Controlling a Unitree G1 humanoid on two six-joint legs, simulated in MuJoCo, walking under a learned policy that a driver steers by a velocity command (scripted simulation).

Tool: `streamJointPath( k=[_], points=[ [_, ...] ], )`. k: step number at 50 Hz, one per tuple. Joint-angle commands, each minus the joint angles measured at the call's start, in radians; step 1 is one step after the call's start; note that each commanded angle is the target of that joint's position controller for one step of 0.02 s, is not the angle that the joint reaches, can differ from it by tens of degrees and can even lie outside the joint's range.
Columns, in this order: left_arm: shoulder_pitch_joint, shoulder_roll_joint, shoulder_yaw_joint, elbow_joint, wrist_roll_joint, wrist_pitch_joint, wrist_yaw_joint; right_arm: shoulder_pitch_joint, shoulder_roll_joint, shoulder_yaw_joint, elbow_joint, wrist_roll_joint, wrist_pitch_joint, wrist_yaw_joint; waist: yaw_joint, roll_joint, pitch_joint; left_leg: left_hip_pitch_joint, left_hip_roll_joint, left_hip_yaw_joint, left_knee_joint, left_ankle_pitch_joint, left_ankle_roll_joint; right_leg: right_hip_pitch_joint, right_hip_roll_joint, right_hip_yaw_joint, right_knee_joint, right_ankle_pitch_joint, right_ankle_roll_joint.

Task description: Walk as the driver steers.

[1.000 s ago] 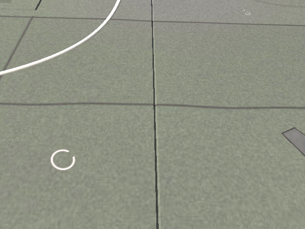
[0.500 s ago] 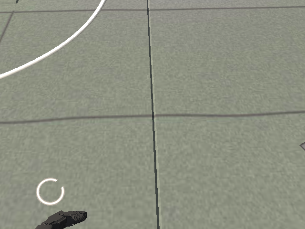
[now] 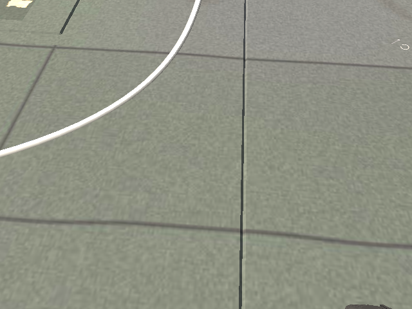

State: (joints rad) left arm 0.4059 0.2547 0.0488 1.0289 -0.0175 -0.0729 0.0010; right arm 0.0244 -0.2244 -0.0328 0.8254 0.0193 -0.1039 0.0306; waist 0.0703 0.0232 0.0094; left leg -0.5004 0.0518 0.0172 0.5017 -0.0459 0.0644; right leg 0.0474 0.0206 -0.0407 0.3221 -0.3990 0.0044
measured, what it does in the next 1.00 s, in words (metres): walks ahead, turning right: right foot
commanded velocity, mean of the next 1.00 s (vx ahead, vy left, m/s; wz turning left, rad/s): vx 0.50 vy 0.00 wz -0.45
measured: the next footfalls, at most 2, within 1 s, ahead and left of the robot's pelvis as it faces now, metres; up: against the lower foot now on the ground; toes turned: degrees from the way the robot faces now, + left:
right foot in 0.60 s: +0.45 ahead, -0.14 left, +0.00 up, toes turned -19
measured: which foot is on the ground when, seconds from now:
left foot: down 0.00-0.62, up 0.64-1.00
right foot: down 0.00-0.00, up 0.02-0.58, down 0.60-1.00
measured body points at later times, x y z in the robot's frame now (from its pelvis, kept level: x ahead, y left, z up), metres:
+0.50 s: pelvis +0.25 +0.01 +0.01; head +0.27 +0.01 +0.46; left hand +0.46 +0.21 -0.11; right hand +0.20 -0.24 -0.13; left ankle +0.13 +0.11 -0.73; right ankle +0.40 -0.16 -0.68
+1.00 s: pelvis +0.51 -0.09 +0.02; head +0.53 -0.12 +0.46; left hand +0.68 +0.14 -0.09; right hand +0.60 -0.41 -0.07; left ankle +0.76 -0.02 -0.68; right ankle +0.41 -0.13 -0.73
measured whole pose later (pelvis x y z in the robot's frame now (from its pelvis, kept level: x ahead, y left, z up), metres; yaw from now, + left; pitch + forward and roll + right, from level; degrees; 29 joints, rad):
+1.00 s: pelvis +0.51 -0.09 +0.02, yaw -30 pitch +3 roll +0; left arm 0.34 0.25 0.08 0.80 -0.03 -0.06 0.01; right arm 0.00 -0.26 -0.06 0.75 0.00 -0.11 0.00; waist 0.08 0.04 0.02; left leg -0.63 0.06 -0.09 0.56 0.04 -0.04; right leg -0.11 0.12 0.16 0.36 -0.29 -0.09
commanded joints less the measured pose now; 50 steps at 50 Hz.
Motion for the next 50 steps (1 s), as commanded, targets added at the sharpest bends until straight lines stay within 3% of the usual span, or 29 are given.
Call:
streamJointPath(
  k=[1,2,3,4,5,7,9,10,11,15,18,24,27,29,30,31,32,33,34,35,36,37,39,42,46,50],
  points=[
    [0.010,0.057,-0.005,-0.075,0.020,-0.008,0.003,0.412,-0.284,-0.094,0.055,-0.021,-0.012,-0.011,-0.195,0.091,-0.289,0.707,0.218,-0.304,-0.005,-0.053,0.166,-0.409,-0.085,-0.011,0.647,0.454,-0.070],
    [0.084,-0.029,-0.032,-0.064,0.009,-0.031,-0.004,0.455,-0.288,-0.092,0.067,-0.021,-0.008,-0.003,-0.170,0.289,-0.386,0.898,0.359,-0.698,-0.163,-0.213,0.256,-0.694,0.049,0.080,0.889,-0.165,-0.045],
    [0.011,0.091,-0.002,-0.065,-0.023,-0.046,-0.007,0.416,-0.196,-0.067,0.060,-0.016,-0.013,-0.003,-0.184,0.180,-0.298,0.825,0.335,-0.658,-0.193,-0.282,0.208,-0.793,-0.005,0.188,1.002,-0.153,-0.069],
    [-0.067,0.129,0.009,-0.092,-0.038,-0.051,-0.005,0.319,-0.160,-0.054,0.039,-0.013,-0.016,-0.005,-0.161,0.123,-0.174,0.676,0.314,-0.498,-0.211,-0.212,0.164,-0.820,-0.055,0.169,0.996,-0.052,-0.086],
    [-0.105,0.123,0.013,-0.096,-0.028,-0.047,0.004,0.234,-0.130,-0.043,0.025,-0.017,-0.018,-0.003,-0.126,0.048,-0.116,0.537,0.275,-0.383,-0.246,-0.134,0.140,-0.769,-0.102,0.153,0.947,0.043,-0.083],
    [-0.079,0.084,0.022,-0.087,-0.017,-0.018,0.008,0.180,-0.085,-0.033,0.033,-0.030,-0.025,0.000,-0.070,0.071,-0.058,0.386,0.213,-0.228,-0.314,-0.052,0.107,-0.662,-0.151,0.162,0.861,0.143,-0.078],
    [-0.058,0.052,0.025,-0.071,-0.020,0.005,0.008,0.208,-0.070,-0.032,0.060,-0.034,-0.031,-0.002,-0.061,0.064,-0.027,0.340,0.171,-0.107,-0.331,0.084,0.093,-0.643,-0.146,0.160,0.847,0.185,-0.077],
    [-0.065,0.038,0.026,-0.084,-0.021,0.012,0.008,0.216,-0.106,-0.040,0.071,-0.038,-0.032,-0.009,-0.048,0.078,-0.022,0.344,0.188,-0.094,-0.350,0.088,0.107,-0.680,-0.142,0.164,0.830,0.225,-0.069],
    [-0.094,0.045,0.029,-0.095,-0.018,0.018,0.009,0.227,-0.118,-0.045,0.076,-0.039,-0.033,-0.015,-0.054,0.057,-0.007,0.349,0.195,-0.077,-0.366,0.094,0.114,-0.716,-0.147,0.180,0.804,0.262,-0.063],
    [-0.193,0.046,0.039,-0.133,-0.008,0.017,0.001,0.254,-0.122,-0.045,0.092,-0.042,-0.025,-0.040,-0.071,0.031,0.031,0.404,0.192,0.016,-0.384,0.131,0.096,-0.808,-0.124,0.193,0.637,0.421,-0.046],
    [-0.280,0.030,0.033,-0.167,-0.002,0.014,-0.015,0.276,-0.134,-0.046,0.100,-0.037,-0.019,-0.053,-0.097,0.025,0.057,0.434,0.187,0.088,-0.396,0.143,0.074,-0.799,-0.117,0.131,0.499,0.504,-0.047],
    [-0.441,-0.001,0.016,-0.268,-0.004,0.014,-0.053,0.366,-0.158,-0.058,0.133,-0.021,0.018,-0.063,-0.145,0.010,0.109,0.637,0.248,0.162,-0.313,0.295,0.073,-0.869,-0.107,0.021,0.359,0.395,-0.077],
    [-0.413,0.027,0.029,-0.299,-0.008,0.017,-0.069,0.323,-0.196,-0.068,0.112,-0.012,0.034,-0.070,-0.093,0.060,0.054,0.643,0.248,0.214,-0.168,0.703,0.051,-0.698,-0.034,-0.078,0.335,0.262,-0.122],
    [-0.243,0.095,0.064,-0.277,-0.014,0.021,-0.067,0.285,-0.229,-0.076,0.096,-0.007,0.045,-0.075,0.011,0.098,-0.055,0.600,0.234,0.226,0.090,0.924,0.030,-0.445,0.040,-0.111,0.314,0.204,-0.172],
    [-0.081,0.160,0.099,-0.238,-0.012,0.023,-0.053,0.258,-0.230,-0.075,0.083,0.000,0.043,-0.073,0.099,0.067,-0.137,0.477,0.186,0.238,0.324,0.790,-0.006,-0.185,0.058,-0.068,0.210,0.280,-0.214],
    [0.016,0.254,0.121,-0.212,-0.009,0.031,-0.029,0.278,-0.156,-0.053,0.053,-0.032,0.028,-0.065,0.085,-0.135,-0.212,0.166,0.100,0.220,0.661,0.073,-0.046,0.106,-0.151,0.258,0.211,0.337,-0.280],
    [-0.016,0.295,0.118,-0.246,0.003,0.016,-0.033,0.345,-0.055,-0.020,0.001,-0.019,-0.016,-0.044,-0.011,-0.265,-0.354,-0.192,-0.110,0.014,0.959,-0.559,-0.081,0.366,-0.370,0.858,0.044,0.192,-0.491],
    [0.009,0.210,0.094,-0.239,0.009,0.009,-0.036,0.203,-0.143,-0.040,-0.024,0.018,-0.055,-0.029,0.057,-0.124,-0.320,-0.301,-0.054,-0.131,0.982,-0.500,-0.048,0.343,-0.346,0.808,-0.032,0.188,-0.426],
    [-0.042,0.159,0.081,-0.242,0.006,-0.001,-0.035,0.151,-0.153,-0.042,-0.048,0.035,-0.068,-0.025,0.032,-0.094,-0.194,-0.332,-0.010,-0.116,0.908,-0.402,-0.023,0.218,-0.310,0.642,-0.033,0.244,-0.380],
    [-0.128,0.126,0.069,-0.262,-0.002,-0.007,-0.038,0.153,-0.148,-0.044,-0.033,0.017,-0.067,-0.033,-0.027,0.004,-0.114,-0.270,0.037,-0.109,0.815,-0.331,-0.026,0.050,-0.259,0.519,-0.041,0.337,-0.339],
    [-0.184,0.098,0.059,-0.280,-0.001,-0.009,-0.036,0.166,-0.162,-0.056,-0.028,-0.006,-0.055,-0.041,-0.061,0.006,-0.083,-0.198,0.064,-0.104,0.736,-0.293,-0.039,-0.069,-0.224,0.441,-0.055,0.415,-0.318],
    [-0.204,0.085,0.052,-0.291,0.005,-0.009,-0.031,0.186,-0.162,-0.062,-0.029,-0.013,-0.038,-0.040,-0.089,-0.009,-0.073,-0.135,0.081,-0.107,0.699,-0.271,-0.052,-0.146,-0.198,0.404,-0.077,0.448,-0.310],
    [-0.191,0.115,0.058,-0.294,0.001,-0.012,-0.019,0.184,-0.139,-0.062,-0.045,-0.027,-0.015,-0.043,-0.103,-0.024,-0.055,-0.106,0.080,-0.085,0.611,-0.241,-0.087,-0.228,-0.175,0.359,-0.099,0.524,-0.314],
    [-0.131,0.158,0.068,-0.289,0.001,-0.009,0.002,0.071,-0.120,-0.055,-0.090,-0.036,-0.003,-0.051,-0.072,-0.053,-0.021,-0.137,0.052,-0.061,0.418,-0.093,-0.125,-0.275,-0.137,0.303,-0.105,0.568,-0.292],
    [-0.073,0.153,0.066,-0.284,-0.006,0.004,0.012,-0.069,-0.092,-0.040,-0.134,-0.024,-0.012,-0.038,-0.013,-0.105,-0.010,-0.075,-0.015,-0.055,0.123,0.111,-0.119,-0.280,-0.093,0.289,-0.075,0.436,-0.232],
    [-0.031,0.151,0.065,-0.272,-0.012,0.014,0.016,-0.130,-0.127,-0.045,-0.172,-0.012,-0.029,-0.018,0.007,-0.122,-0.012,-0.041,-0.044,-0.081,0.001,0.101,-0.098,-0.192,-0.136,0.389,0.001,0.365,-0.217]
  ],
)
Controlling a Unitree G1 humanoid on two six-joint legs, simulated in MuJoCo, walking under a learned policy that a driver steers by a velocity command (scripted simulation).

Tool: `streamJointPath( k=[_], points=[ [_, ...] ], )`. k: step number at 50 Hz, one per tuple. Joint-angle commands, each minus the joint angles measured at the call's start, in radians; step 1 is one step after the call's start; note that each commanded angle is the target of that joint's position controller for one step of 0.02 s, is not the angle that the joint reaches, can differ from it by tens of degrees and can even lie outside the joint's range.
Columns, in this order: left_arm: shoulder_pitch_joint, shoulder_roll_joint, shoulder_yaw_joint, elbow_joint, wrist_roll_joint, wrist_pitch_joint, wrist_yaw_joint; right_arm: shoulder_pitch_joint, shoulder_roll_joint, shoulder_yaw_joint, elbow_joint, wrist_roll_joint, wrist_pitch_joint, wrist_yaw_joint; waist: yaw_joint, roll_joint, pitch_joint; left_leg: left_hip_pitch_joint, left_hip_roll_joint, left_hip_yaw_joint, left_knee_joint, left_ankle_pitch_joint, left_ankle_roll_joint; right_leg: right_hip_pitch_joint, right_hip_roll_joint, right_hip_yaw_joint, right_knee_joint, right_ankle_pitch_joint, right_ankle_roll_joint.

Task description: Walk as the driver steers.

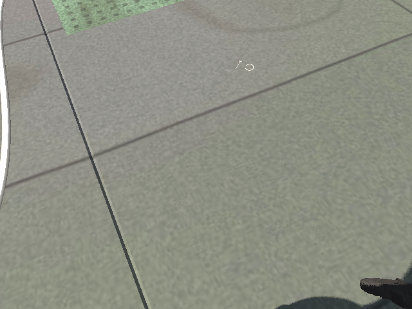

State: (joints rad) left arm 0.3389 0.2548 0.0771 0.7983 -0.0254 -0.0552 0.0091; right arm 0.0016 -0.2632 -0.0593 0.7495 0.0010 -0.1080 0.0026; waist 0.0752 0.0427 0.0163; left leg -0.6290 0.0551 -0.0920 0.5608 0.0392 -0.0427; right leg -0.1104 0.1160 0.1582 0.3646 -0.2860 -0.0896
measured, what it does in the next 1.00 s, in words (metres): walks ahead, turning right: left foot, then right foot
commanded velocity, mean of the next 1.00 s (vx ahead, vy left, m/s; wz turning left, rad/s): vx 0.50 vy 0.00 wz -0.50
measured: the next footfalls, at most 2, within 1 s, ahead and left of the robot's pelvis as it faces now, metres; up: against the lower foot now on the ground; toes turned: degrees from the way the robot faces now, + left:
left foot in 0.10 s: +0.24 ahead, +0.14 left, +0.00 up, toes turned -7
right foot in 0.64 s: +0.43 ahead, -0.19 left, +0.00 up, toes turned -26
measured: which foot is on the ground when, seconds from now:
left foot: up 0.00-0.08, down 0.10-0.64, up 0.66-1.00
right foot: down 0.00-0.12, up 0.14-0.62, down 0.64-1.00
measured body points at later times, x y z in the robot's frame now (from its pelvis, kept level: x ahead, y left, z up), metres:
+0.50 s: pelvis +0.26 +0.01 +0.00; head +0.28 +0.00 +0.45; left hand +0.52 +0.19 -0.09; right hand +0.19 -0.27 -0.13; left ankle +0.20 +0.14 -0.74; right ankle +0.37 -0.19 -0.69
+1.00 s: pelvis +0.49 -0.13 +0.00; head +0.51 -0.16 +0.45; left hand +0.68 +0.08 -0.10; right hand +0.54 -0.45 -0.10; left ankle +0.75 -0.07 -0.68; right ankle +0.40 -0.17 -0.74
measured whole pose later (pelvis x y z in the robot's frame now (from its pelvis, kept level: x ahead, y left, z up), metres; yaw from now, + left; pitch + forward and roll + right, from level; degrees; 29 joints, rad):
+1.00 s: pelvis +0.49 -0.13 +0.00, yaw -29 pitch +2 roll -1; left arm 0.34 0.26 0.05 0.74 -0.01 -0.07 0.00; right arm 0.09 -0.29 -0.05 0.75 0.00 -0.08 0.02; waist 0.06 0.05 0.02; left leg -0.69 0.11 -0.04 0.69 0.07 -0.04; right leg -0.07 0.10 0.04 0.27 -0.23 -0.08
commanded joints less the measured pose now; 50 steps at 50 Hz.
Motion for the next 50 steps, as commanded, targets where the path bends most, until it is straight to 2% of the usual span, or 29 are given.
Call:
streamJointPath(
  k=[1,3,4,5,6,7,8,9,10,12,14,17,22,26,27,29,30,31,32,33,34,35,36,37,38,40,42,47,50],
  points=[
    [0.035,0.152,0.038,-0.043,-0.004,-0.001,0.012,-0.102,-0.101,-0.022,-0.100,0.007,-0.031,0.015,-0.005,-0.148,-0.021,0.102,-0.051,0.020,-0.079,-0.017,0.019,-0.007,-0.245,0.222,-0.014,0.246,-0.118],
    [0.012,0.158,0.041,-0.053,0.001,0.005,0.017,-0.040,-0.125,-0.032,-0.091,0.009,-0.043,0.018,-0.045,-0.181,-0.033,0.185,-0.057,0.024,-0.105,-0.096,0.048,0.016,-0.256,0.267,0.048,0.292,-0.102],
    [-0.012,0.143,0.035,-0.065,0.002,0.006,0.016,0.052,-0.145,-0.043,-0.068,0.004,-0.048,0.013,-0.096,-0.182,-0.072,0.315,-0.063,0.042,-0.146,-0.085,0.074,0.000,-0.219,0.255,0.124,0.359,-0.080],
    [-0.034,0.099,0.018,-0.085,0.011,0.002,0.010,0.189,-0.185,-0.058,-0.048,-0.014,-0.052,0.007,-0.162,-0.142,-0.187,0.554,0.035,-0.033,-0.115,-0.079,0.129,-0.087,-0.165,0.201,0.325,0.345,-0.046],
    [0.059,0.038,0.000,-0.108,0.008,-0.005,0.009,0.343,-0.267,-0.079,-0.033,-0.032,-0.046,-0.002,-0.165,0.065,-0.353,0.935,0.264,-0.353,-0.120,-0.156,0.253,-0.378,-0.036,0.070,0.667,0.068,0.026],
    [0.132,0.062,-0.007,-0.118,-0.014,-0.011,0.008,0.375,-0.246,-0.076,-0.008,-0.013,-0.034,0.008,-0.135,0.311,-0.404,1.041,0.396,-0.707,-0.224,-0.380,0.338,-0.616,-0.032,0.032,0.876,-0.317,0.048],
    [0.080,0.159,0.015,-0.101,-0.021,-0.007,0.008,0.317,-0.150,-0.051,-0.033,0.000,-0.026,0.006,-0.151,0.162,-0.256,0.921,0.363,-0.620,-0.254,-0.518,0.296,-0.694,-0.100,0.051,0.969,-0.249,0.055],
    [-0.010,0.179,0.021,-0.116,-0.011,0.000,0.007,0.268,-0.111,-0.039,-0.044,-0.001,-0.014,0.002,-0.155,0.066,-0.145,0.778,0.317,-0.454,-0.266,-0.478,0.250,-0.693,-0.139,0.006,0.976,-0.163,0.060],
    [-0.053,0.163,0.022,-0.130,0.000,0.004,0.004,0.220,-0.096,-0.031,-0.040,-0.007,-0.006,0.003,-0.130,0.022,-0.063,0.637,0.269,-0.338,-0.299,-0.375,0.232,-0.658,-0.169,-0.014,0.930,-0.103,0.063],
    [-0.047,0.125,0.024,-0.136,-0.002,0.015,-0.003,0.183,-0.080,-0.023,-0.029,-0.015,-0.008,0.004,-0.088,0.060,-0.012,0.497,0.207,-0.186,-0.355,-0.259,0.211,-0.580,-0.218,-0.028,0.855,-0.044,0.060],
    [-0.049,0.089,0.017,-0.147,-0.004,0.026,-0.006,0.190,-0.095,-0.030,-0.014,-0.008,-0.018,0.007,-0.082,0.065,-0.008,0.467,0.198,-0.095,-0.395,-0.172,0.229,-0.575,-0.231,-0.050,0.821,-0.006,0.068],
    [-0.099,0.082,0.015,-0.176,0.002,0.030,-0.006,0.210,-0.132,-0.044,0.007,-0.009,-0.023,0.004,-0.086,0.031,-0.008,0.507,0.215,-0.004,-0.414,-0.047,0.247,-0.634,-0.243,-0.043,0.721,0.099,0.084],
    [-0.234,0.061,0.002,-0.210,0.003,0.016,-0.035,0.242,-0.165,-0.050,0.030,-0.003,-0.003,-0.005,-0.135,0.020,0.019,0.562,0.188,0.162,-0.407,0.022,0.206,-0.599,-0.227,-0.112,0.449,0.314,0.079],
    [-0.339,0.058,-0.003,-0.259,-0.002,0.016,-0.059,0.296,-0.200,-0.058,0.054,0.013,0.018,-0.007,-0.167,0.020,0.061,0.653,0.226,0.211,-0.385,0.039,0.189,-0.591,-0.209,-0.171,0.323,0.263,0.053],
    [-0.348,0.064,-0.001,-0.269,-0.002,0.017,-0.064,0.300,-0.210,-0.061,0.058,0.019,0.025,-0.007,-0.162,0.026,0.065,0.681,0.238,0.222,-0.364,0.088,0.182,-0.583,-0.200,-0.185,0.303,0.219,0.040],
    [-0.314,0.093,0.014,-0.277,0.003,0.021,-0.068,0.288,-0.238,-0.069,0.057,0.028,0.038,-0.012,-0.121,0.054,0.029,0.715,0.242,0.261,-0.254,0.388,0.162,-0.486,-0.146,-0.237,0.277,0.111,0.001],
    [-0.246,0.121,0.030,-0.265,0.006,0.025,-0.066,0.283,-0.253,-0.073,0.055,0.033,0.045,-0.016,-0.075,0.069,-0.020,0.717,0.233,0.283,-0.137,0.561,0.151,-0.381,-0.104,-0.266,0.264,0.069,-0.024],
    [-0.090,0.164,0.057,-0.224,0.003,0.027,-0.060,0.266,-0.249,-0.070,0.051,0.037,0.052,-0.020,0.015,0.052,-0.099,0.661,0.202,0.318,0.060,0.626,0.125,-0.169,-0.055,-0.286,0.191,0.128,-0.059],
    [0.094,0.238,0.093,-0.175,0.002,0.034,-0.042,0.276,-0.212,-0.055,0.037,0.021,0.049,-0.025,0.095,-0.018,-0.195,0.431,0.165,0.321,0.346,0.408,0.080,0.154,-0.103,-0.161,0.174,0.165,-0.109],
    [0.076,0.360,0.105,-0.177,-0.007,0.029,-0.029,0.347,-0.056,-0.006,-0.023,-0.029,0.026,-0.012,-0.025,-0.306,-0.245,-0.034,-0.017,0.271,0.703,-0.559,0.021,0.468,-0.369,0.369,0.120,0.100,-0.263],
    [0.114,0.303,0.081,-0.212,0.004,0.010,-0.035,0.292,-0.116,-0.004,-0.040,0.008,-0.017,0.003,0.033,-0.241,-0.427,-0.160,-0.065,0.026,0.855,-0.652,0.027,0.546,-0.477,0.693,-0.043,-0.039,-0.353],
    [0.093,0.226,0.059,-0.186,0.014,-0.003,-0.040,0.205,-0.175,-0.021,-0.055,0.049,-0.033,0.012,0.052,-0.158,-0.294,-0.239,-0.011,0.011,0.844,-0.544,0.044,0.471,-0.443,0.528,-0.058,0.035,-0.290],
    [0.036,0.192,0.047,-0.184,0.007,-0.008,-0.040,0.192,-0.164,-0.014,-0.055,0.042,-0.039,0.010,0.013,-0.113,-0.198,-0.209,0.035,0.024,0.758,-0.456,0.058,0.324,-0.400,0.382,-0.051,0.117,-0.248],
    [-0.045,0.157,0.033,-0.194,0.010,-0.009,-0.039,0.188,-0.163,-0.017,-0.038,0.015,-0.036,0.003,-0.030,-0.066,-0.137,-0.137,0.073,0.029,0.679,-0.400,0.052,0.173,-0.361,0.280,-0.057,0.220,-0.213],
    [-0.094,0.128,0.021,-0.206,0.021,-0.011,-0.037,0.206,-0.170,-0.023,-0.030,0.005,-0.025,0.003,-0.066,-0.080,-0.110,-0.062,0.094,0.024,0.630,-0.364,0.048,0.070,-0.332,0.215,-0.080,0.315,-0.201],
    [-0.112,0.133,0.019,-0.199,0.025,-0.020,-0.032,0.240,-0.148,-0.022,-0.020,0.001,0.000,0.006,-0.097,-0.086,-0.097,0.003,0.097,0.037,0.574,-0.329,0.030,-0.026,-0.316,0.163,-0.127,0.397,-0.206],
    [-0.089,0.154,0.022,-0.175,0.023,-0.030,-0.024,0.214,-0.121,-0.015,-0.028,-0.007,0.016,0.003,-0.096,-0.078,-0.063,-0.010,0.093,0.050,0.495,-0.259,0.007,-0.071,-0.303,0.095,-0.161,0.448,-0.206],
    [-0.027,0.163,0.019,-0.124,0.017,-0.027,-0.007,0.059,-0.083,0.001,-0.064,-0.002,0.014,0.013,-0.035,-0.096,-0.007,-0.017,0.058,0.068,0.171,0.045,0.000,-0.056,-0.249,-0.014,-0.181,0.388,-0.142],
    [0.027,0.177,0.020,-0.088,0.011,-0.025,-0.008,-0.028,-0.076,0.007,-0.089,0.009,0.007,0.027,0.005,-0.102,0.030,-0.001,0.029,0.078,0.050,0.106,0.015,-0.017,-0.275,-0.001,-0.178,0.296,-0.134]
  ],
)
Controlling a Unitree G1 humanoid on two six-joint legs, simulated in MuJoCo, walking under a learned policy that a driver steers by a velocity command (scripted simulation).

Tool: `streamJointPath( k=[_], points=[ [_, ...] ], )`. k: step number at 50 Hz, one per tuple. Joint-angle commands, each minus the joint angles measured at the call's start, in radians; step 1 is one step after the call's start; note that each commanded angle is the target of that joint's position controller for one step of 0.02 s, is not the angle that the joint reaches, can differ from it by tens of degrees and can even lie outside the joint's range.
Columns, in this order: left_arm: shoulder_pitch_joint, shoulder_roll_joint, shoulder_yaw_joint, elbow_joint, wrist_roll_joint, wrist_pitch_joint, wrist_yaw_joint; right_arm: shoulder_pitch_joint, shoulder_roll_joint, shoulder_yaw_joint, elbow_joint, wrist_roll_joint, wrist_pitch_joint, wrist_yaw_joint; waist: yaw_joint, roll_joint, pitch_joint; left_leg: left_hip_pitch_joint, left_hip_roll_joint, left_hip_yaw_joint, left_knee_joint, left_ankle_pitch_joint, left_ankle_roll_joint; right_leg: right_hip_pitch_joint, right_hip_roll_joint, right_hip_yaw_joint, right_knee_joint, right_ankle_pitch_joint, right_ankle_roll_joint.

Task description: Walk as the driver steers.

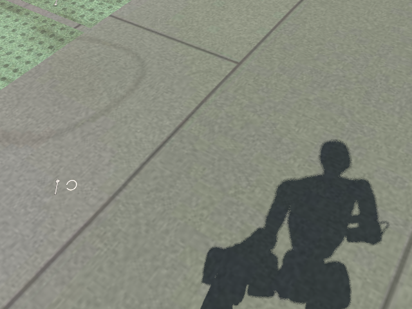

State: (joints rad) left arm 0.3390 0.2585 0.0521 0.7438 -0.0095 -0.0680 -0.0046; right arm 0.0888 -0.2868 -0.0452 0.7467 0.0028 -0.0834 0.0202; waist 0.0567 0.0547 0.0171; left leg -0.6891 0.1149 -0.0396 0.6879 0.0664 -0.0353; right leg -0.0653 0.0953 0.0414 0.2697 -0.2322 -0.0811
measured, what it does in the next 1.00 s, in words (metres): walks ahead: left foot, then right foot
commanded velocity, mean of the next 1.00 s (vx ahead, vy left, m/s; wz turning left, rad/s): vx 0.16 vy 0.00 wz -0.04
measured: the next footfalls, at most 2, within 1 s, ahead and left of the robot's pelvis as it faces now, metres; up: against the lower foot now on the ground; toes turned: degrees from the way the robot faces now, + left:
left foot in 0.16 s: +0.29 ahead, +0.15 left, +0.00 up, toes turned +1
right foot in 0.54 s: +0.30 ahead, -0.10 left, +0.00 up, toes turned +1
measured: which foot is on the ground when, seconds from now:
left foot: up 0.00-0.14, down 0.16-1.00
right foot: down 0.00-0.16, up 0.18-0.52, down 0.54-1.00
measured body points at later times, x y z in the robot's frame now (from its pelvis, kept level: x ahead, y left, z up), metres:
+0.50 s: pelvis +0.20 +0.05 -0.01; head +0.23 +0.06 +0.44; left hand +0.33 +0.32 -0.13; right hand +0.32 -0.20 -0.13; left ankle +0.25 +0.14 -0.75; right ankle +0.26 -0.11 -0.73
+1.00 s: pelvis +0.26 +0.03 -0.01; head +0.27 +0.02 +0.44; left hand +0.36 +0.28 -0.14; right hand +0.35 -0.24 -0.15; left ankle +0.25 +0.15 -0.75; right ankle +0.26 -0.10 -0.75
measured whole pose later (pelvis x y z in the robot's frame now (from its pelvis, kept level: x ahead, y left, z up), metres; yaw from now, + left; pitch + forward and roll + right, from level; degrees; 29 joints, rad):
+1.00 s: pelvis +0.26 +0.03 -0.01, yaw +0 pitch -1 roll +0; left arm 0.17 0.22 0.04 0.94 0.00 0.00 0.03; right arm 0.16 -0.25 -0.02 0.97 -0.01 0.01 -0.01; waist -0.01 0.00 0.04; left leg -0.20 0.01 0.03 0.52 -0.30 0.00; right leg -0.22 -0.02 0.03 0.53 -0.29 0.02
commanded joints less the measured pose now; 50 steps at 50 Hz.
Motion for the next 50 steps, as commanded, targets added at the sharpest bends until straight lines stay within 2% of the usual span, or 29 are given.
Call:
streamJointPath(
  k=[1,3,5,6,7,8,9,10,11,12,13,14,16,17,19,22,24,26,27,28,29,30,31,32,35,39,50],
  points=[
    [0.042,0.175,0.046,-0.022,-0.007,-0.010,0.006,-0.136,-0.057,-0.007,-0.096,0.009,-0.021,0.014,0.030,-0.114,0.039,0.043,-0.036,0.023,-0.102,0.065,0.017,-0.026,-0.270,0.127,-0.069,0.243,-0.142],
    [0.064,0.180,0.048,-0.003,-0.008,-0.002,0.008,-0.161,-0.066,-0.009,-0.114,0.008,-0.027,0.026,0.032,-0.120,0.048,0.010,-0.046,0.020,-0.145,0.001,0.043,0.058,-0.306,0.148,-0.028,0.286,-0.135],
    [0.057,0.183,0.050,0.009,-0.006,0.009,0.014,-0.135,-0.079,-0.014,-0.115,0.002,-0.032,0.034,0.009,-0.136,0.043,0.048,-0.063,0.026,-0.188,-0.073,0.073,0.109,-0.317,0.154,0.033,0.407,-0.107],
    [0.045,0.189,0.051,0.010,-0.003,0.014,0.018,-0.090,-0.093,-0.020,-0.104,-0.006,-0.035,0.034,-0.016,-0.151,0.012,0.122,-0.092,0.049,-0.199,-0.098,0.089,0.121,-0.303,0.145,0.095,0.563,-0.088],
    [0.020,0.192,0.049,0.006,-0.003,0.019,0.021,0.007,-0.114,-0.034,-0.077,-0.016,-0.039,0.029,-0.072,-0.154,-0.054,0.269,-0.131,0.085,-0.231,-0.052,0.112,0.114,-0.263,0.118,0.211,0.745,-0.059],
    [0.015,0.172,0.039,-0.005,0.006,0.019,0.024,0.123,-0.158,-0.048,-0.051,-0.028,-0.045,0.024,-0.124,-0.129,-0.160,0.490,-0.083,0.056,-0.216,0.180,0.149,0.037,-0.202,0.079,0.384,0.734,-0.015],
    [0.081,0.106,0.016,-0.027,0.028,0.009,0.023,0.250,-0.234,-0.059,-0.041,-0.052,-0.045,0.018,-0.130,0.034,-0.338,0.880,0.154,-0.192,-0.121,0.533,0.264,-0.252,-0.102,0.053,0.726,0.351,0.047],
    [0.226,0.057,0.000,0.020,0.011,-0.002,0.014,0.305,-0.212,-0.054,-0.013,-0.038,-0.032,0.023,-0.110,0.245,-0.497,1.106,0.337,-0.520,-0.176,0.613,0.412,-0.488,0.029,0.105,1.010,-0.457,0.098],
    [0.165,0.170,0.024,0.035,-0.009,0.001,0.011,0.298,-0.158,-0.043,-0.022,-0.008,-0.018,0.023,-0.150,0.104,-0.461,1.029,0.288,-0.485,-0.221,0.445,0.369,-0.528,-0.018,0.182,1.084,-0.438,0.099],
    [0.057,0.180,0.029,0.001,-0.020,0.009,0.012,0.204,-0.131,-0.032,-0.030,0.000,-0.009,0.019,-0.130,0.054,-0.290,0.881,0.250,-0.349,-0.250,0.386,0.328,-0.590,-0.069,0.125,1.059,-0.376,0.103],
    [-0.005,0.169,0.025,-0.010,-0.006,0.019,0.018,0.129,-0.100,-0.020,-0.036,-0.003,-0.003,0.015,-0.101,-0.012,-0.189,0.725,0.201,-0.266,-0.288,0.381,0.305,-0.576,-0.116,0.076,0.990,-0.313,0.111],
    [-0.020,0.155,0.028,-0.013,0.004,0.033,0.024,0.081,-0.074,-0.010,-0.038,-0.010,-0.001,0.014,-0.067,-0.015,-0.136,0.598,0.170,-0.212,-0.322,0.369,0.290,-0.518,-0.152,0.062,0.918,-0.265,0.115],
    [0.038,0.099,0.019,0.006,0.005,0.063,0.033,0.022,-0.059,-0.002,-0.030,-0.030,-0.003,0.017,-0.010,0.042,-0.122,0.425,0.116,-0.121,-0.380,0.380,0.278,-0.352,-0.168,0.039,0.788,-0.200,0.129],
    [0.051,0.079,0.014,0.011,0.007,0.069,0.039,0.003,-0.066,-0.004,-0.024,-0.034,-0.005,0.017,0.001,0.060,-0.124,0.390,0.103,-0.081,-0.391,0.418,0.282,-0.310,-0.167,0.026,0.712,-0.182,0.137],
    [0.034,0.064,0.006,0.011,0.016,0.072,0.046,-0.007,-0.086,-0.009,-0.007,-0.030,-0.002,0.010,-0.001,0.070,-0.152,0.385,0.094,-0.041,-0.392,0.429,0.279,-0.251,-0.168,0.017,0.576,-0.106,0.141],
    [-0.020,0.088,0.013,0.014,0.014,0.080,0.045,0.014,-0.103,-0.012,0.022,-0.021,0.019,0.000,-0.031,0.057,-0.163,0.395,0.099,-0.048,-0.413,0.162,0.267,-0.202,-0.166,0.012,0.454,0.010,0.135],
    [-0.060,0.093,0.017,0.012,0.015,0.087,0.044,0.013,-0.097,-0.007,0.035,-0.019,0.033,-0.002,-0.041,0.051,-0.121,0.367,0.092,-0.070,-0.428,-0.110,0.250,-0.174,-0.162,0.006,0.372,0.033,0.122],
    [-0.079,0.086,0.018,0.013,0.026,0.085,0.044,0.006,-0.071,0.005,0.046,-0.011,0.041,-0.002,-0.029,0.035,-0.074,0.330,0.054,-0.076,-0.414,-0.345,0.200,-0.106,-0.148,-0.010,0.227,0.095,0.099],
    [-0.093,0.099,0.020,0.005,0.036,0.081,0.046,0.035,-0.045,0.015,0.061,-0.014,0.041,-0.001,-0.033,0.010,-0.055,0.316,0.026,-0.074,-0.394,-0.407,0.156,-0.075,-0.178,0.028,0.168,0.162,0.084],
    [-0.101,0.139,0.025,-0.007,0.036,0.077,0.051,0.071,-0.032,0.021,0.067,-0.027,0.038,0.001,-0.061,-0.051,-0.055,0.298,-0.020,-0.050,-0.343,-0.449,0.114,-0.044,-0.239,0.087,0.156,0.262,0.059],
    [-0.135,0.191,0.039,0.006,0.021,0.080,0.053,0.137,-0.032,0.017,0.077,-0.027,0.037,0.001,-0.123,-0.169,-0.042,0.310,-0.091,0.015,-0.333,-0.452,0.083,-0.097,-0.239,0.097,0.173,0.147,0.033],
    [-0.134,0.133,0.033,0.012,0.019,0.077,0.046,0.101,-0.044,0.018,0.084,-0.029,0.043,-0.004,-0.087,-0.166,-0.035,0.386,-0.101,0.050,-0.301,-0.400,0.063,-0.177,-0.205,0.077,0.151,0.008,0.043],
    [-0.137,0.096,0.023,0.019,0.025,0.072,0.042,0.072,-0.050,0.016,0.080,-0.024,0.050,-0.008,-0.078,-0.154,-0.023,0.408,-0.098,0.052,-0.284,-0.364,0.061,-0.206,-0.191,0.070,0.139,-0.013,0.057],
    [-0.148,0.090,0.020,0.022,0.028,0.065,0.039,0.067,-0.043,0.017,0.084,-0.021,0.058,-0.014,-0.081,-0.152,-0.019,0.419,-0.092,0.049,-0.274,-0.332,0.064,-0.209,-0.183,0.063,0.143,0.034,0.068],
    [-0.133,0.092,0.020,0.046,0.020,0.047,0.037,0.073,-0.052,0.014,0.098,-0.022,0.066,-0.021,-0.074,-0.130,-0.046,0.434,-0.082,0.041,-0.258,-0.239,0.071,-0.157,-0.175,0.047,0.185,0.177,0.071],
    [-0.132,0.095,0.020,0.076,0.015,0.046,0.041,0.064,-0.051,0.012,0.122,-0.012,0.067,-0.023,-0.066,-0.095,-0.067,0.456,-0.078,0.042,-0.240,-0.151,0.065,-0.116,-0.168,0.037,0.214,0.278,0.066],
    [-0.161,0.083,0.016,0.169,0.012,0.060,0.043,0.077,-0.061,0.007,0.201,-0.007,0.083,-0.040,-0.068,-0.054,-0.044,0.489,-0.073,0.042,-0.243,-0.115,0.055,-0.100,-0.146,0.013,0.204,0.281,0.063]
  ],
)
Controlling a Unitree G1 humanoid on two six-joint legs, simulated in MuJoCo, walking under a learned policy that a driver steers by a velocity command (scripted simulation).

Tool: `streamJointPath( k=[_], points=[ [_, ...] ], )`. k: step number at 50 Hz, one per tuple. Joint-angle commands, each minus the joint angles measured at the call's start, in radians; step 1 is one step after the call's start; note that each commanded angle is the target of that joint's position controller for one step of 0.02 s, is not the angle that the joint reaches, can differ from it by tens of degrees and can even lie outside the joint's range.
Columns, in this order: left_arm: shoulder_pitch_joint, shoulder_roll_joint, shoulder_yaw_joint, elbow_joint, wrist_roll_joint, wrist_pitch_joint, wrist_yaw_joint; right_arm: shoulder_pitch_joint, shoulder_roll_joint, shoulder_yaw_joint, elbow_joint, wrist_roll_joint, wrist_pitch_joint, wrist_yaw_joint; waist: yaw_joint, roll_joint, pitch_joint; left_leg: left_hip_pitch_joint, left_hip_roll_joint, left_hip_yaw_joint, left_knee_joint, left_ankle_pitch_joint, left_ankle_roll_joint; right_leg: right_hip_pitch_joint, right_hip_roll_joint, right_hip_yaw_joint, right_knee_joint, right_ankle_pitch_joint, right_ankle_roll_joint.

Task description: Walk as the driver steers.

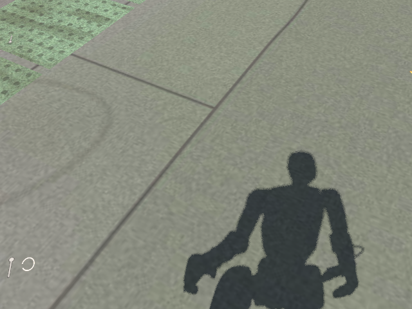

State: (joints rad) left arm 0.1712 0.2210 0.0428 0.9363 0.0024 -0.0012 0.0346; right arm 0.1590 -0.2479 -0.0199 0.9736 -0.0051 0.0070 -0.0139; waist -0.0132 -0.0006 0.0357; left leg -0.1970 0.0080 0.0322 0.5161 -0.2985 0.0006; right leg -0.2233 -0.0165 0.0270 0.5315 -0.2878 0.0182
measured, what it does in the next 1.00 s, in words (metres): walks ahead: left foot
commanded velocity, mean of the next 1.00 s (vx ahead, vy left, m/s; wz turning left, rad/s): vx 0.25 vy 0.00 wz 0.00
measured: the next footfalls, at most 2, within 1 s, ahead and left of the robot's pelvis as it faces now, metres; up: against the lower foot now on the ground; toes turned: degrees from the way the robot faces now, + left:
left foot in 1.00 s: +0.42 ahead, +0.11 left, +0.00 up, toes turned +3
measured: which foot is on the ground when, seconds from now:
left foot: down 0.00-0.54, up 0.56-0.98, down 1.00-1.00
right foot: down 0.00-1.00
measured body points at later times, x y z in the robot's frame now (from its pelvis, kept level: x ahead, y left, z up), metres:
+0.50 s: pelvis +0.02 -0.01 +0.00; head +0.02 -0.02 +0.45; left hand +0.06 +0.25 -0.14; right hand +0.03 -0.28 -0.16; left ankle -0.01 +0.12 -0.73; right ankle +0.00 -0.12 -0.72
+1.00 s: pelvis +0.24 +0.01 -0.02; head +0.27 +0.01 +0.43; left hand +0.12 +0.25 -0.16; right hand +0.49 -0.21 -0.11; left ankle +0.38 +0.11 -0.74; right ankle +0.02 -0.12 -0.73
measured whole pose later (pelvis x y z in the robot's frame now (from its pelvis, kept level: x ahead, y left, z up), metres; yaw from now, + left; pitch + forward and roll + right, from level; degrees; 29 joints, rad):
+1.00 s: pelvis +0.24 +0.01 -0.02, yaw +0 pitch +2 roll +0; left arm 0.49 0.22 0.04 1.12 -0.01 -0.06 0.02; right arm -0.09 -0.23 -0.04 0.86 0.03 -0.09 0.05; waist 0.07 0.01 0.04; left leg -0.52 0.01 0.06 0.54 -0.06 0.10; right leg 0.18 -0.03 -0.04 0.31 -0.48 0.01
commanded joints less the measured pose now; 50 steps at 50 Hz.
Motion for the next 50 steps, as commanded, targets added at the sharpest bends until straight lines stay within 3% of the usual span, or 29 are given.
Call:
streamJointPath(
  k=[1,14,16,18,21,22,24,25,26,27,28,29,30,31,32,34,36,39,42,45,47,48,49,50],
  points=[
    [0.004,0.119,0.025,-0.014,0.000,-0.006,0.004,0.008,-0.100,-0.019,-0.020,0.001,-0.007,-0.007,0.002,0.001,-0.060,-0.003,0.034,-0.030,-0.073,0.246,0.018,0.058,-0.032,0.025,-0.061,0.329,-0.036],
    [-0.005,0.108,0.018,0.092,0.000,0.004,0.009,0.036,-0.090,-0.014,0.044,0.000,-0.008,-0.017,0.006,-0.002,-0.018,-0.014,0.032,-0.030,-0.110,0.159,0.017,0.044,-0.016,0.006,-0.103,0.217,-0.024],
    [0.023,0.102,0.018,0.117,-0.006,0.007,0.011,0.066,-0.097,-0.019,0.064,0.007,-0.004,-0.020,0.006,0.015,-0.021,-0.023,0.017,-0.027,-0.125,-0.124,0.037,0.023,0.024,-0.034,-0.078,-0.056,-0.034],
    [0.007,0.108,0.020,0.108,-0.011,-0.001,0.011,0.076,-0.132,-0.031,0.057,0.017,-0.006,-0.025,-0.004,0.060,0.062,-0.078,0.072,-0.118,-0.182,-0.436,0.090,-0.103,0.042,-0.051,-0.022,-0.300,-0.053],
    [-0.032,0.058,0.011,0.082,-0.018,-0.044,-0.007,0.160,-0.192,-0.056,0.073,0.031,-0.035,-0.022,-0.026,0.191,0.110,-0.060,0.298,-0.441,-0.347,-0.576,0.217,-0.215,0.020,-0.075,0.216,-0.156,-0.063],
    [-0.030,0.061,0.013,0.081,-0.023,-0.055,-0.015,0.147,-0.186,-0.057,0.066,0.028,-0.044,-0.021,-0.014,0.181,0.119,-0.080,0.330,-0.479,-0.367,-0.547,0.236,-0.222,-0.006,-0.054,0.260,-0.157,-0.078],
    [0.020,0.052,0.013,0.094,-0.033,-0.070,-0.026,0.072,-0.171,-0.055,0.035,0.036,-0.055,-0.012,0.036,0.163,0.119,-0.120,0.302,-0.399,-0.339,-0.446,0.203,-0.140,-0.023,-0.056,0.143,-0.191,-0.110],
    [0.092,0.052,0.017,0.126,-0.033,-0.076,-0.027,0.012,-0.164,-0.054,0.015,0.046,-0.053,-0.008,0.082,0.143,0.109,-0.194,0.237,-0.295,-0.294,-0.377,0.161,0.019,-0.002,-0.085,-0.013,-0.117,-0.121],
    [0.164,0.068,0.028,0.166,-0.026,-0.076,-0.026,-0.004,-0.149,-0.051,0.004,0.046,-0.053,-0.005,0.103,0.102,0.088,-0.248,0.164,-0.205,-0.200,-0.283,0.127,0.153,0.031,-0.094,-0.078,-0.021,-0.107],
    [0.267,0.109,0.042,0.196,-0.018,-0.076,-0.025,-0.016,-0.104,-0.039,-0.009,0.038,-0.058,0.000,0.129,-0.024,0.039,-0.324,0.090,-0.098,0.019,-0.158,0.083,0.272,-0.068,0.067,-0.154,-0.060,-0.125],
    [0.386,0.208,0.064,0.209,-0.022,-0.081,-0.027,-0.029,-0.053,-0.027,-0.042,0.028,-0.071,-0.002,0.152,-0.278,-0.004,-0.505,-0.021,0.048,0.355,-0.152,0.020,0.395,-0.277,0.444,-0.322,-0.206,-0.227],
    [0.388,0.206,0.052,0.206,-0.005,-0.100,-0.039,-0.052,-0.071,-0.033,-0.063,0.042,-0.085,-0.004,0.141,-0.263,0.012,-0.609,-0.027,-0.056,0.570,-0.273,0.032,0.361,-0.380,0.665,-0.379,-0.265,-0.313],
    [0.316,0.147,0.032,0.184,-0.006,-0.116,-0.039,-0.033,-0.083,-0.036,-0.058,0.059,-0.097,0.003,0.093,-0.149,0.066,-0.686,0.031,-0.110,0.675,-0.201,0.053,0.353,-0.370,0.600,-0.365,-0.251,-0.302],
    [0.270,0.114,0.022,0.166,-0.010,-0.124,-0.043,-0.010,-0.085,-0.037,-0.044,0.059,-0.106,0.012,0.070,-0.109,0.071,-0.702,0.065,-0.109,0.686,-0.097,0.072,0.348,-0.322,0.483,-0.363,-0.195,-0.261],
    [0.236,0.115,0.017,0.152,-0.012,-0.125,-0.048,-0.014,-0.093,-0.043,-0.039,0.049,-0.113,0.014,0.054,-0.076,0.072,-0.698,0.089,-0.099,0.650,-0.015,0.079,0.338,-0.290,0.396,-0.370,-0.099,-0.226],
    [0.243,0.068,-0.001,0.149,-0.005,-0.115,-0.047,-0.037,-0.099,-0.054,-0.041,0.034,-0.113,0.024,0.049,-0.082,0.058,-0.631,0.113,-0.072,0.557,0.077,0.067,0.310,-0.233,0.241,-0.379,0.149,-0.186],
    [0.284,0.080,-0.003,0.154,0.000,-0.104,-0.036,-0.071,-0.061,-0.048,-0.053,0.029,-0.102,0.033,0.057,-0.089,0.049,-0.601,0.103,-0.034,0.473,0.129,0.037,0.295,-0.206,0.157,-0.386,0.293,-0.190],
    [0.291,0.120,0.000,0.142,0.003,-0.095,-0.018,-0.207,-0.021,-0.030,-0.106,0.029,-0.093,0.037,0.078,-0.075,0.084,-0.532,0.075,0.001,0.252,0.231,0.012,0.210,-0.183,0.083,-0.419,0.326,-0.190],
    [0.333,0.140,0.008,0.150,-0.006,-0.095,-0.012,-0.293,-0.027,-0.022,-0.139,0.035,-0.091,0.046,0.096,-0.095,0.111,-0.450,0.047,0.029,0.122,0.303,0.017,0.178,-0.192,0.048,-0.450,0.310,-0.194],
    [0.340,0.141,0.017,0.159,-0.019,-0.089,-0.011,-0.330,-0.050,-0.023,-0.168,0.039,-0.096,0.060,0.076,-0.094,0.126,-0.441,0.048,0.008,0.050,0.296,0.056,0.261,-0.234,0.031,-0.421,0.377,-0.182],
    [0.311,0.160,0.026,0.151,-0.017,-0.081,-0.010,-0.281,-0.085,-0.038,-0.167,0.037,-0.102,0.066,0.027,-0.107,0.074,-0.343,0.020,0.021,0.027,0.253,0.088,0.315,-0.250,0.010,-0.331,0.609,-0.161],
    [0.294,0.174,0.032,0.145,-0.014,-0.075,-0.010,-0.204,-0.113,-0.054,-0.150,0.035,-0.102,0.064,-0.019,-0.128,0.011,-0.228,-0.014,0.044,0.037,0.230,0.107,0.324,-0.247,-0.005,-0.236,0.805,-0.149],
    [0.275,0.168,0.031,0.137,-0.009,-0.066,-0.009,-0.042,-0.149,-0.078,-0.101,0.037,-0.099,0.058,-0.100,-0.127,-0.084,-0.027,-0.047,0.064,0.035,0.227,0.133,0.288,-0.211,-0.037,-0.054,0.928,-0.127],
    [0.262,0.154,0.023,0.120,0.000,-0.064,-0.011,0.140,-0.192,-0.099,-0.052,0.037,-0.093,0.048,-0.175,-0.102,-0.193,0.265,0.031,-0.028,0.060,0.210,0.171,0.102,-0.170,-0.053,0.195,0.790,-0.096]
  ],
)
